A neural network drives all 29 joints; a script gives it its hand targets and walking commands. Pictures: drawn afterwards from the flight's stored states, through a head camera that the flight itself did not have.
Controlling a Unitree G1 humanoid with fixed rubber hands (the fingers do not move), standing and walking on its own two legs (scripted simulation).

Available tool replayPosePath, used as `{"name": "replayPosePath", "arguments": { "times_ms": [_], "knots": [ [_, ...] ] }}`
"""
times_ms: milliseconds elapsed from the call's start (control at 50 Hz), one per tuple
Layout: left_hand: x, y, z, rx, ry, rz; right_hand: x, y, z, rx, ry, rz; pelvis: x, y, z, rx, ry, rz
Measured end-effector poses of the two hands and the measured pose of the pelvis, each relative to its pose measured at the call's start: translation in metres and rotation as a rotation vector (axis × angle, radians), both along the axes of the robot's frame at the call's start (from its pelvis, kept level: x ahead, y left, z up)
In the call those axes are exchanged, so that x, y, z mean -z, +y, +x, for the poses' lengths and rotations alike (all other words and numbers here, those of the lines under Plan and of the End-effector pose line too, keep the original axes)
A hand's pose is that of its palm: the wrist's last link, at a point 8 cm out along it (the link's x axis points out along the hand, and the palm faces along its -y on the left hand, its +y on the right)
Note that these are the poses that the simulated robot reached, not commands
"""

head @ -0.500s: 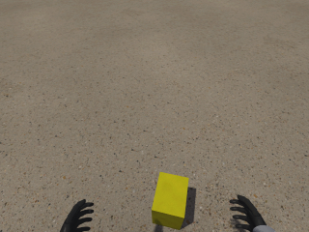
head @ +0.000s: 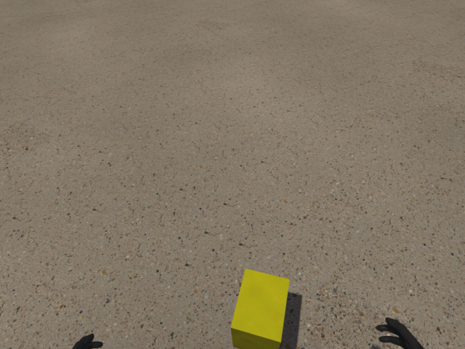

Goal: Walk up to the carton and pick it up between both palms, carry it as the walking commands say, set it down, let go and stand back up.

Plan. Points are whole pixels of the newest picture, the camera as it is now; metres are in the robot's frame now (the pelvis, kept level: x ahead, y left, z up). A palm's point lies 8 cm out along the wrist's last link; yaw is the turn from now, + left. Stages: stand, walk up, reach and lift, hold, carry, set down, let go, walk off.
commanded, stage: stand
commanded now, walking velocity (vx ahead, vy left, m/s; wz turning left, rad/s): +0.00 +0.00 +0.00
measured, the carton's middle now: (260, 314) +0.39 -0.06 -0.64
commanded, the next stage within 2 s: none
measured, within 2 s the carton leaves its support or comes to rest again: neither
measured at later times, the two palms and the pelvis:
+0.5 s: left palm out of the picture +0.09 +0.30 -0.09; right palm out of the picture +0.11 -0.30 -0.09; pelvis -0.01 +0.00 +0.01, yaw +0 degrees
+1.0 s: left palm out of the picture +0.07 +0.31 -0.09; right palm out of the picture +0.06 -0.30 -0.10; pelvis -0.03 +0.00 +0.01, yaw -1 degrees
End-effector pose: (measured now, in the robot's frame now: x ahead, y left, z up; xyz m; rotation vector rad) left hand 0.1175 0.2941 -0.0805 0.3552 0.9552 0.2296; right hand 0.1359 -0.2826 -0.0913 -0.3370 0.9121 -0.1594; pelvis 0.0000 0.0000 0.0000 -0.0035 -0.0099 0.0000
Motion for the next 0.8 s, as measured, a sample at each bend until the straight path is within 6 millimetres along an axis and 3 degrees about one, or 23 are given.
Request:
{"name": "replayPosePath", "arguments": {
  "times_ms": [260,800],
  "knots": [
    [0.006,0.001,-0.009,-0.020,0.040,-0.017,-0.001,-0.008,-0.007,0.008,0.036,-0.023,-0.003,-0.001,-0.001,-0.001,-0.014,0.001],
    [0.010,0.012,-0.045,-0.025,0.131,-0.011,0.006,-0.018,-0.060,0.052,0.147,-0.037,-0.008,0.003,-0.022,0.011,-0.030,0.004]
  ]
}}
